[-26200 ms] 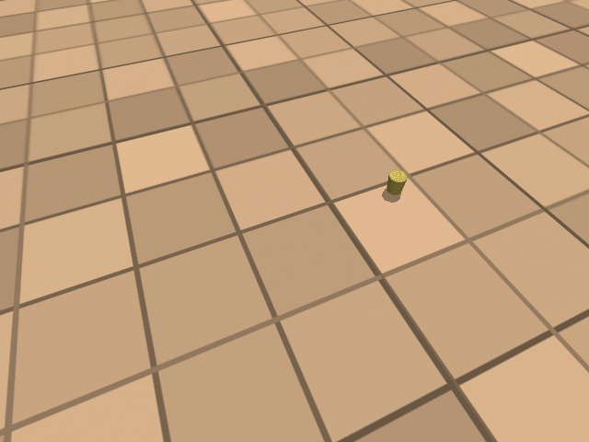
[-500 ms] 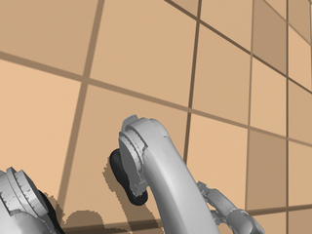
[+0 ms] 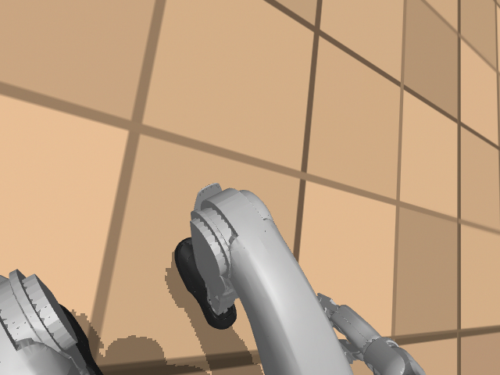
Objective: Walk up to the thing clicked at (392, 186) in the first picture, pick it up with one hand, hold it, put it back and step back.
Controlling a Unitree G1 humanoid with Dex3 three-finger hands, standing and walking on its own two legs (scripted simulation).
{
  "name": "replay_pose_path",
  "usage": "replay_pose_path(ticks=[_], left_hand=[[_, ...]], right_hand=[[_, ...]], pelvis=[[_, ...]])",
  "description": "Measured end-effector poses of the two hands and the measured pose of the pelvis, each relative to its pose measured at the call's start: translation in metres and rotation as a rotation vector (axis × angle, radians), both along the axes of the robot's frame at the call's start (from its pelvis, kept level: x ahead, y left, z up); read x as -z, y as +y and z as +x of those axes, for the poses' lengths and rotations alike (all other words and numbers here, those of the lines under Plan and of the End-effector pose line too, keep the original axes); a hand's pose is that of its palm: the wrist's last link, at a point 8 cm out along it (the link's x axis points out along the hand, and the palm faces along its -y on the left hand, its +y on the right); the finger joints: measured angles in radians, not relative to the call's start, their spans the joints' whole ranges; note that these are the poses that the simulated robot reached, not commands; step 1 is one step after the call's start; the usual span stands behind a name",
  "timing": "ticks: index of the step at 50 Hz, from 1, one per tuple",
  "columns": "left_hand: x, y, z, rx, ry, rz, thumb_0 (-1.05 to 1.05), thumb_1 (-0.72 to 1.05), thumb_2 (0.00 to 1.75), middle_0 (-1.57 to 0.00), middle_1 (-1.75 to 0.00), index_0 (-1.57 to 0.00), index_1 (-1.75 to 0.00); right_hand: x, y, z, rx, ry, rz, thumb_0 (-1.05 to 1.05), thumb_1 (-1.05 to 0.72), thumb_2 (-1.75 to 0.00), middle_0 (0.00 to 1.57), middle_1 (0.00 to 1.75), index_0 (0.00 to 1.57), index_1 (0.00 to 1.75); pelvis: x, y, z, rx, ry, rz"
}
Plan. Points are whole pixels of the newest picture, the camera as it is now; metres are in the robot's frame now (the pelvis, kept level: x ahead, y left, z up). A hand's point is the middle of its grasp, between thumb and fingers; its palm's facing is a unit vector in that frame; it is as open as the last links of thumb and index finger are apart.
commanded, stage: close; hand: left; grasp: from above
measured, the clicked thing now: out of the picture +0.50 +0.39 -0.27
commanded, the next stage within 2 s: settle in 1.26 s
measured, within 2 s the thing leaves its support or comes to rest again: leaves its support in 1.68 s
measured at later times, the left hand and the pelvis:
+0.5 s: hand out of the picture +0.47 +0.38 -0.23, palm faces -0.41 -0.16 -0.90, open 12.6 cm; pelvis +0.00 +0.00 +0.00, yaw +0 degrees
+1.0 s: hand out of the picture +0.48 +0.38 -0.23, palm faces -0.40 -0.16 -0.90, open 11.1 cm; pelvis +0.00 +0.00 +0.00, yaw +0 degrees
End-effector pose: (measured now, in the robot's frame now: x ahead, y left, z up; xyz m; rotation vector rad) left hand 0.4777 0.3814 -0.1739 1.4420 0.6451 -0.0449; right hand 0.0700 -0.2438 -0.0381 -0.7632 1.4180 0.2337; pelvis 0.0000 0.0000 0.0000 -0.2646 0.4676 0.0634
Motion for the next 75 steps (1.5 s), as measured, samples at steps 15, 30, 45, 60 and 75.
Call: replay_pose_path(ticks=[15,30,45,60,75], left_hand=[[0.0007,-0.0029,0.0008,-0.001,0.006,-0.004,0.0,-0.36,0.89,-0.13,-1.06,-0.16,-1.04],[0.0001,-0.0015,0.0003,-0.001,-0.005,-0.004,0.0,-0.22,0.81,-0.23,-0.99,-0.26,-0.96],[-0.0027,-0.0009,0.0029,0.0,-0.003,0.003,0.0,-0.06,0.73,-0.36,-0.92,-0.38,-0.88],[-0.0042,-0.0007,0.0025,-0.001,-0.001,0.002,0.01,-0.07,0.74,-0.4,-0.88,-0.42,-0.85],[-0.0051,0.0003,0.0044,-0.002,0.002,0.0,0.01,-0.09,0.77,-0.44,-0.92,-0.46,-0.89]], right_hand=[[0.001,-0.0013,-0.0003,-0.003,-0.001,0.001,0.0,-0.9,-0.9,0.2,0.3,0.2,0.3],[0.0001,0.0,-0.0001,-0.007,-0.001,0.0,0.0,-0.9,-0.9,0.2,0.3,0.2,0.3],[0.0006,0.0008,-0.0027,-0.002,0.007,0.0,0.0,-0.9,-0.9,0.2,0.3,0.2,0.3],[0.0016,0.0013,-0.0074,0.012,0.018,0.0,0.0,-0.9,-0.9,0.2,0.3,0.2,0.3],[0.0024,-0.0021,-0.0059,0.011,0.021,-0.009,0.0,-0.91,-0.9,0.2,0.3,0.2,0.3]], pelvis=[[0.0005,-0.0002,-0.0006,0.003,-0.005,0.001],[0.0005,0.0002,-0.0008,0.002,-0.006,-0.001],[0.0001,0.0007,-0.0005,0.004,-0.006,-0.001],[0.0003,0.0003,0.0,0.003,-0.004,0.0],[0.0009,-0.0006,0.0003,0.004,-0.001,0.003]])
